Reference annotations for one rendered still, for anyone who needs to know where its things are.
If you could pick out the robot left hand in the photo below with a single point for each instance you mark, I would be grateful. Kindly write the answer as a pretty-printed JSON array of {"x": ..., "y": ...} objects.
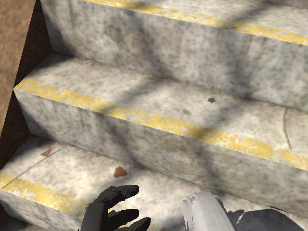
[{"x": 96, "y": 217}]

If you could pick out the robot right thigh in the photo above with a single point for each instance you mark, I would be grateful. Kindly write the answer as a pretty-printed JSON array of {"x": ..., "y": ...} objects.
[{"x": 205, "y": 212}]

